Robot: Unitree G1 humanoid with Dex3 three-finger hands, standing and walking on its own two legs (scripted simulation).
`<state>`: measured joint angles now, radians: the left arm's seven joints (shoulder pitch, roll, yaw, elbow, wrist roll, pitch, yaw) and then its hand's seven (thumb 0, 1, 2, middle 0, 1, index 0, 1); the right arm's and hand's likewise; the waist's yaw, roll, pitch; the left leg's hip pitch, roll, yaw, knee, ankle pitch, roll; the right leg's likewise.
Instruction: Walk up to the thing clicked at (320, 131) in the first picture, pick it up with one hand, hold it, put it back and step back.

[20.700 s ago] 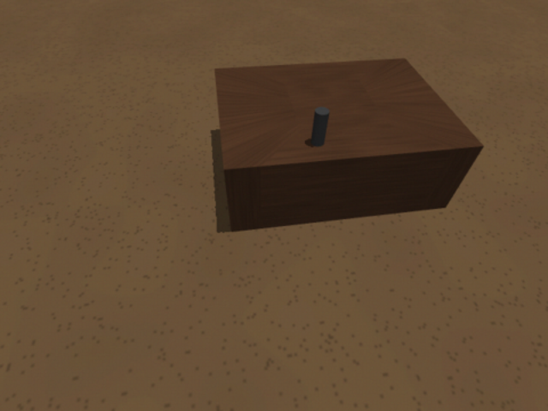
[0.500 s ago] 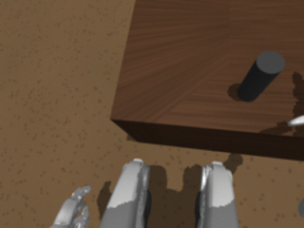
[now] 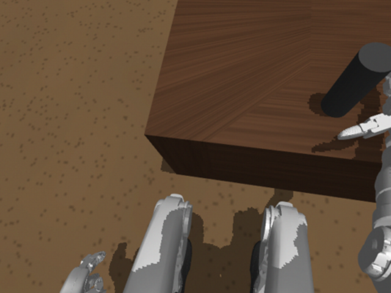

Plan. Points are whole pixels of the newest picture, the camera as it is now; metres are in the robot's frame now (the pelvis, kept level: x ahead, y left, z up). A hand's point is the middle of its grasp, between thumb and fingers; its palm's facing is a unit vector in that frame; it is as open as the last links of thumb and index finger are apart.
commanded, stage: close in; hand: right
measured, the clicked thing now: (352, 85) +0.51 -0.24 +0.01
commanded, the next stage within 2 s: close in 0.78 s
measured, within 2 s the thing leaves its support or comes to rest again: neither
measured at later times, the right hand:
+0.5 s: hand (353, 98) +0.49 -0.24 +0.00, palm faces +0.16 +0.99 -0.01, open 17.4 cm
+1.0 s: hand (351, 90) +0.50 -0.24 +0.01, palm faces +0.16 +0.99 -0.02, open 17.2 cm
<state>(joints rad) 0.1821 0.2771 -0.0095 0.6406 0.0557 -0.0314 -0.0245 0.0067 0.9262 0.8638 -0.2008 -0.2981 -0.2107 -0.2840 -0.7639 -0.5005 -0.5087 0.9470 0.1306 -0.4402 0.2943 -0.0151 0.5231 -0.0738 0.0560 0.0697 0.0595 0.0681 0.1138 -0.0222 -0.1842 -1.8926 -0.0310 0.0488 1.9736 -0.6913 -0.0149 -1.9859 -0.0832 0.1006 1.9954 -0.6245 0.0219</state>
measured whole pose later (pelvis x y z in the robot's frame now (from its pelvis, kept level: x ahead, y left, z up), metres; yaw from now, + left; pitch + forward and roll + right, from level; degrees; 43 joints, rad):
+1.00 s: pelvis +0.01 +0.00 -0.01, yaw +0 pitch +36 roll +4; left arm 0.17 0.27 0.01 0.65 0.06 0.01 -0.03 0.00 0.91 0.89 -0.20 -0.30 -0.20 -0.30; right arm -0.81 -0.45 -0.45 0.93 0.10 -0.45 0.20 -0.02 0.57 -0.06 0.13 0.11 0.13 0.11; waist 0.11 -0.02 -0.17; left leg -1.91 -0.03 0.04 2.00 -0.71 -0.01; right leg -2.00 -0.08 0.09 2.01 -0.64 0.02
